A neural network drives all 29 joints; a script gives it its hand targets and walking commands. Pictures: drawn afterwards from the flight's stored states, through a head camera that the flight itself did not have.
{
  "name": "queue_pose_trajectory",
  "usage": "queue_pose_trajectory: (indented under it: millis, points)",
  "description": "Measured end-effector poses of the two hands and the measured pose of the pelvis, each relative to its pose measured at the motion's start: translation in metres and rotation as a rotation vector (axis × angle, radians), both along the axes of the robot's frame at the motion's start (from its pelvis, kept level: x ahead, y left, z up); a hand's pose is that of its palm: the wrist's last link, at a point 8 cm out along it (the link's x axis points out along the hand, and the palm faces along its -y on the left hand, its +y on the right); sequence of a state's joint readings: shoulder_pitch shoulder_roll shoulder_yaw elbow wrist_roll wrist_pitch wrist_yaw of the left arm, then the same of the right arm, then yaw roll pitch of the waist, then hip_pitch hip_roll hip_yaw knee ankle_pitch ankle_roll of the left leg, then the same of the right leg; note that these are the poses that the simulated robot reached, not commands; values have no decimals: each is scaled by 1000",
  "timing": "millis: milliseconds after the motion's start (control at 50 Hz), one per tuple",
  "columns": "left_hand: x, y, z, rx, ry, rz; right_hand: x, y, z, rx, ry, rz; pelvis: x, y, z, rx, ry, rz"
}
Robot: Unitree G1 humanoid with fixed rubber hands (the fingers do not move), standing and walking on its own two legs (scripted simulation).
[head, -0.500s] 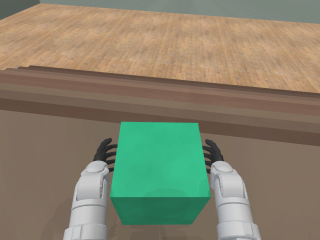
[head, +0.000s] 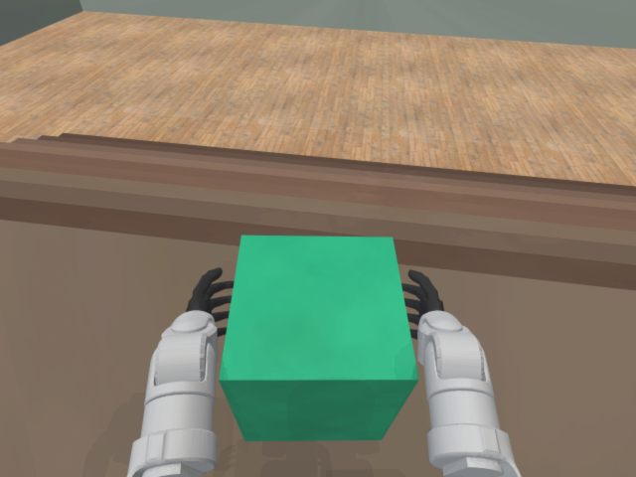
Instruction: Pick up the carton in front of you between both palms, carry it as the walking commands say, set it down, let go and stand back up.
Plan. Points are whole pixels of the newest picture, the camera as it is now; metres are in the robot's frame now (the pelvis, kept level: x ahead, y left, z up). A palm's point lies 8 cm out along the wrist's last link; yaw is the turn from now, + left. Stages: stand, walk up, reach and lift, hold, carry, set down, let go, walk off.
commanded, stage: hold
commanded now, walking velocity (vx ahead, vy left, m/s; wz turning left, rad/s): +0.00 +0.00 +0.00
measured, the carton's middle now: (315, 343) +0.31 +0.00 -0.02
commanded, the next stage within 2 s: carry in 0.26 s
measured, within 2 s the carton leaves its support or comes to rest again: neither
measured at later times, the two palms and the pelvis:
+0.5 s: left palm (193, 295) +0.32 +0.16 +0.07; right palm (419, 296) +0.32 -0.14 +0.07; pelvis +0.04 +0.01 -0.01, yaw +1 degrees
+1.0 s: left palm (198, 210) +0.51 +0.20 +0.06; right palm (378, 214) +0.51 -0.11 +0.06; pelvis +0.28 +0.05 -0.02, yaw -3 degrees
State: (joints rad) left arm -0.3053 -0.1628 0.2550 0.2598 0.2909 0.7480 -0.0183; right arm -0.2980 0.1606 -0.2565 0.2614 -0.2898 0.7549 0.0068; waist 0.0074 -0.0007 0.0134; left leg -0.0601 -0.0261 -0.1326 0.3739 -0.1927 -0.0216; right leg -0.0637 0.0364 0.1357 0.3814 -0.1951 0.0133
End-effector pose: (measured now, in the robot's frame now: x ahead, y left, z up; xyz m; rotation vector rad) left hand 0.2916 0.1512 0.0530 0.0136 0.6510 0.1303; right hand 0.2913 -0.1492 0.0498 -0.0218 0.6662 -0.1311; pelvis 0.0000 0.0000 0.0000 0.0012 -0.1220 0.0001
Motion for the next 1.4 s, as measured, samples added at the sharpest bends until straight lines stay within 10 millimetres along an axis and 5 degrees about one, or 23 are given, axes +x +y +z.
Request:
queue_pose_trajectory:
  millis: [320,460,580,740,900,1020,1120,1240,1340,1400]
  points:
    - [3,1,-2,9,4,-10,2,1,-1,-17,4,7,10,2,0,-2,30,3]
    - [21,7,14,-9,-75,3,19,8,15,4,-75,-13,27,9,-8,-11,127,10]
    - [49,20,31,-37,-129,14,48,20,36,14,-130,-25,68,21,-14,2,178,-31]
    - [105,5,33,-64,-81,3,92,5,34,44,-83,-88,139,14,-15,-33,222,17]
    - [151,40,17,-106,-7,135,170,39,25,70,-4,-25,223,28,-12,22,227,13]
    - [232,42,13,-92,14,68,223,38,8,73,17,-145,292,49,-16,18,218,-52]
    - [299,28,24,-90,9,-6,265,28,25,101,5,-208,351,50,-1,-16,229,-45]
    - [373,22,27,-106,-46,15,352,21,35,83,-47,-169,432,35,-6,-30,215,-29]
    - [441,13,7,-91,-53,69,438,13,9,94,-47,-95,513,14,-31,-35,181,11]
    - [472,12,-3,-94,5,110,484,12,-2,97,15,-50,548,3,-29,-33,186,34]
